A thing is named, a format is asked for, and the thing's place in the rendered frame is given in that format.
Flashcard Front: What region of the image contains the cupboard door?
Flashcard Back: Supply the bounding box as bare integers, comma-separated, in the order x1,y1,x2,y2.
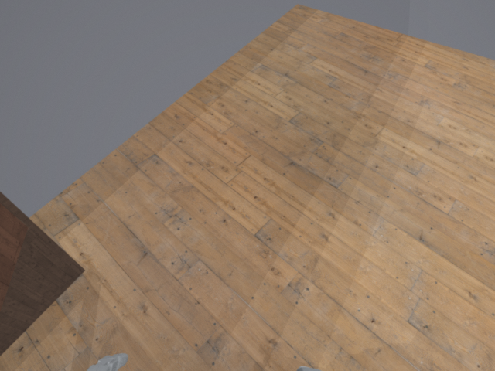
0,203,28,311

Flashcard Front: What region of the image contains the robot left hand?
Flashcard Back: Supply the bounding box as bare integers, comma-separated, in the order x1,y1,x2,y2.
87,353,128,371

